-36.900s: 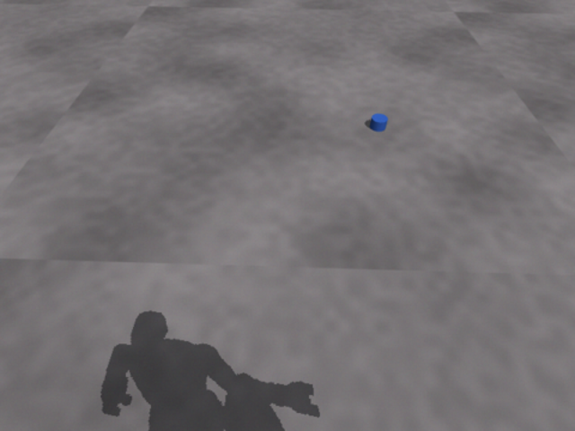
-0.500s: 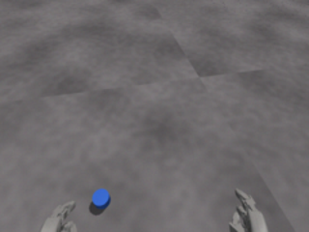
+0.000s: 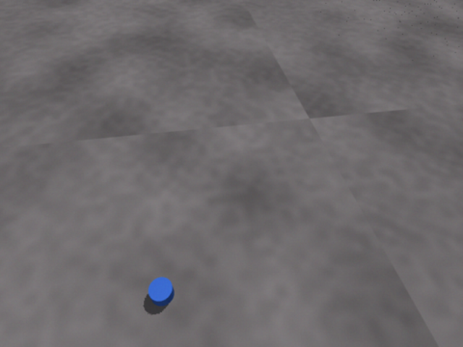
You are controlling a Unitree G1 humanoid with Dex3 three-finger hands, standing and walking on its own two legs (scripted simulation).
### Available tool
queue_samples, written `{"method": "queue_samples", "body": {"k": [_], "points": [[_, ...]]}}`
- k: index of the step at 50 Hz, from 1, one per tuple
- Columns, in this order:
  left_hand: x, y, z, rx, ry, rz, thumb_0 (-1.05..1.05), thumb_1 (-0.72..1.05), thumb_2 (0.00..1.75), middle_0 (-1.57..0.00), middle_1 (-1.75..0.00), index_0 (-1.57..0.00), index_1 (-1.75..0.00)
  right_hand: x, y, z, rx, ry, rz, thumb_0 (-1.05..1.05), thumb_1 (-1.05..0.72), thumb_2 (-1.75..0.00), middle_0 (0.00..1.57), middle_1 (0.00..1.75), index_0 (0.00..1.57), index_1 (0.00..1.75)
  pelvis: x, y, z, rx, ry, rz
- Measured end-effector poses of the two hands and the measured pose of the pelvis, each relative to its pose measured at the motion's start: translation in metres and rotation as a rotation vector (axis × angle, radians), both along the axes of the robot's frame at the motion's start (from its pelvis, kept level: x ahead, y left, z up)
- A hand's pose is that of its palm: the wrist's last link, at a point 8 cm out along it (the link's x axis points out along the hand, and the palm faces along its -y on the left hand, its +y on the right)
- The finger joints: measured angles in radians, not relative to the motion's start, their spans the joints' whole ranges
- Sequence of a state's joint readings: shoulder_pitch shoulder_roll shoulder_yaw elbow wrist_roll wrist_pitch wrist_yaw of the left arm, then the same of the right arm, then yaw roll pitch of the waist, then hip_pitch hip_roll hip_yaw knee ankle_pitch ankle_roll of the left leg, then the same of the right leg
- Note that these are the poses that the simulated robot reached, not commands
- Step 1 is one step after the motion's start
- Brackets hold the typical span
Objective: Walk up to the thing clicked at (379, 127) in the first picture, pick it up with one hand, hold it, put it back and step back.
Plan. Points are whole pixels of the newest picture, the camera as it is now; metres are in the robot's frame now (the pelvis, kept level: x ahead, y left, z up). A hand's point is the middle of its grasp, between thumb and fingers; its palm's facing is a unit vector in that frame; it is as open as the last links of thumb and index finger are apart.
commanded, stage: stand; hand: left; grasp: from above
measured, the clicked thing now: (161, 291) +0.46 +0.27 -0.72
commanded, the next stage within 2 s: none
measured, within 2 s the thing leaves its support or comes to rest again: neither
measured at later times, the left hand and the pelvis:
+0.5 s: hand out of the picture +0.03 +0.25 -0.14, palm faces +0.01 -0.94 -0.34, open 7.4 cm; pelvis -0.01 +0.01 +0.02, yaw +0 degrees
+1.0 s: hand out of the picture +0.06 +0.22 -0.14, palm faces +0.00 -0.94 -0.33, open 7.4 cm; pelvis +0.00 -0.02 +0.03, yaw +0 degrees
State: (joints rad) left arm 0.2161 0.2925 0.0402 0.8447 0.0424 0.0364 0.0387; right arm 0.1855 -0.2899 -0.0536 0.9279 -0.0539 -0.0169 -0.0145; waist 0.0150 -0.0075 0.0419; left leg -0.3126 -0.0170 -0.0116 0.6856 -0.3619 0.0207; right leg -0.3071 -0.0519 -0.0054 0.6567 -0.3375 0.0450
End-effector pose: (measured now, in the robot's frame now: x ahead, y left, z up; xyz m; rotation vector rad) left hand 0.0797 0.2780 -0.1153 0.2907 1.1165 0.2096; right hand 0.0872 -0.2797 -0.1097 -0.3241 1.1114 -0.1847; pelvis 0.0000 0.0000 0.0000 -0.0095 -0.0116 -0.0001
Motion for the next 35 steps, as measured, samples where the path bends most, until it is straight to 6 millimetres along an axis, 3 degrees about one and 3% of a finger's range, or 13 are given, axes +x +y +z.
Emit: {"method": "queue_samples", "body": {"k": [6,11,20,35], "points": [[-0.029,0.004,-0.001,-0.019,0.099,0.037,0.01,0.91,0.90,-0.20,-0.30,-0.21,-0.30,-0.021,0.010,0.002,0.015,0.073,-0.038,0.01,-0.91,-0.90,0.20,0.30,0.20,0.30,0.002,0.006,0.011,0.000,-0.029,-0.002],[-0.042,0.006,0.000,-0.024,0.141,0.054,0.01,0.91,0.90,-0.20,-0.30,-0.21,-0.30,-0.031,0.017,0.003,0.028,0.100,-0.056,0.01,-0.91,-0.90,0.20,0.30,0.20,0.30,0.000,0.010,0.017,0.005,-0.050,-0.005],[-0.049,0.011,0.007,-0.009,0.146,0.052,0.01,0.91,0.90,-0.20,-0.30,-0.21,-0.30,-0.037,0.019,0.004,0.046,0.094,-0.067,0.01,-0.91,-0.89,0.21,0.30,0.20,0.30,-0.008,0.011,0.022,0.012,-0.070,-0.005],[-0.059,0.003,0.014,0.009,0.194,0.048,0.01,0.91,0.90,-0.20,-0.30,-0.21,-0.30,-0.044,-0.006,0.003,0.043,0.134,-0.079,0.00,-0.91,-0.90,0.20,0.30,0.20,0.30,-0.008,-0.003,0.024,0.012,-0.054,-0.006]]}}
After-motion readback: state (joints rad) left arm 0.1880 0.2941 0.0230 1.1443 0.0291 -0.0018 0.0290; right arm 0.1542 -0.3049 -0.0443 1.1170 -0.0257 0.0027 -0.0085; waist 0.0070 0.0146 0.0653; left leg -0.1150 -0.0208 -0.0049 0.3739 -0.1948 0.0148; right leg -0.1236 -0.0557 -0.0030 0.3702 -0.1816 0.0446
